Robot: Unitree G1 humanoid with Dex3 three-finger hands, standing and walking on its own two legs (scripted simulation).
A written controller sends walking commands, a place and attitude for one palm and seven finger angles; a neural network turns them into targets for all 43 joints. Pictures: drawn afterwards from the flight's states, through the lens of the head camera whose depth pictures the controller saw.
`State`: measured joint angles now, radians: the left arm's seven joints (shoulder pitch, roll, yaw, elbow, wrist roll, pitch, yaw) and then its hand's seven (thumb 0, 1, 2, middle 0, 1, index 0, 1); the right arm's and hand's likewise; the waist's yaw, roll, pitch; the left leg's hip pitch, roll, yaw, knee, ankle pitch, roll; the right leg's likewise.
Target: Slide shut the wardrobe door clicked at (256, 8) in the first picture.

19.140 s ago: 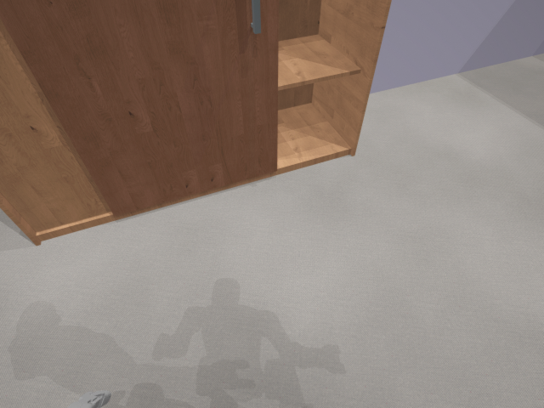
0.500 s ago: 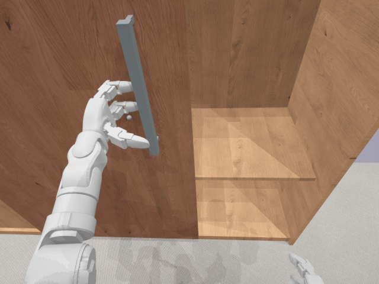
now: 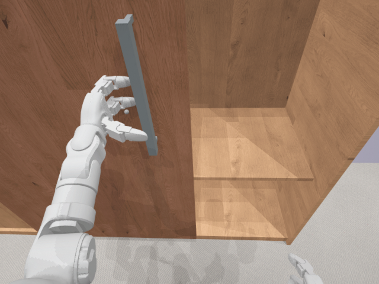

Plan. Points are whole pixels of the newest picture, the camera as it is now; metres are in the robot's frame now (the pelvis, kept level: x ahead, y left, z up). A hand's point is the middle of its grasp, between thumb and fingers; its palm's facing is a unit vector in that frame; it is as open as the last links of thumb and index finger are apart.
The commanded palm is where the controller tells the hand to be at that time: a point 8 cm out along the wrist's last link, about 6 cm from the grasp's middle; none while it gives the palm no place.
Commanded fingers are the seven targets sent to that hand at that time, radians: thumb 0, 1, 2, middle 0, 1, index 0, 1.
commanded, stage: feel for the door with the fingertips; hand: left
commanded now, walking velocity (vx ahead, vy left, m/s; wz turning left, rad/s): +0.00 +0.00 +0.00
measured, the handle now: (143, 97) +0.47 +0.13 +0.18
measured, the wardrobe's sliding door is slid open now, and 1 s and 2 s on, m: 0.47 0.47 0.47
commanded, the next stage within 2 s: slide the fingers in behind the handle in 0.20 s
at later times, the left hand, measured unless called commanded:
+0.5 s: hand (127, 110) +0.42 +0.15 +0.18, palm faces +0.02 -1.00 +0.00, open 14.0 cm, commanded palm +0.39 +0.20 +0.17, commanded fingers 0.00 -0.50 0.30 -0.30 -1.20 -0.30 -1.20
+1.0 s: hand (132, 114) +0.40 +0.14 +0.18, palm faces +0.03 -1.00 +0.00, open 14.0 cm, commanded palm +0.38 +0.18 +0.17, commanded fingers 0.00 -0.50 0.30 -0.30 -1.20 -0.30 -1.20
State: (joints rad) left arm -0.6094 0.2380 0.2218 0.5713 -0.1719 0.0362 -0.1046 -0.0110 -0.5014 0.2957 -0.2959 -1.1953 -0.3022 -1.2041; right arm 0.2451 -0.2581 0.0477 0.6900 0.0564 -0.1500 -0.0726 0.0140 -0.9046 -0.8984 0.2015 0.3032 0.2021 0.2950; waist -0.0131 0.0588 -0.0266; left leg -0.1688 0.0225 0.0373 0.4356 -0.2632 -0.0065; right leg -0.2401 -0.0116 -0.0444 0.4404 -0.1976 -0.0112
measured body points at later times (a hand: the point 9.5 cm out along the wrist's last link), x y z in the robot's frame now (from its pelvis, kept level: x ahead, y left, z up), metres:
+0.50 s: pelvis +0.00 +0.01 +0.00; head -0.01 -0.02 +0.45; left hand +0.41 +0.20 +0.18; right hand +0.11 -0.24 -0.11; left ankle -0.02 +0.12 -0.74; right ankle +0.02 -0.11 -0.74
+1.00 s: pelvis +0.00 +0.00 +0.00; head -0.01 -0.02 +0.45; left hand +0.40 +0.19 +0.18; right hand +0.16 -0.23 -0.10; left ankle -0.02 +0.12 -0.74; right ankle +0.02 -0.11 -0.74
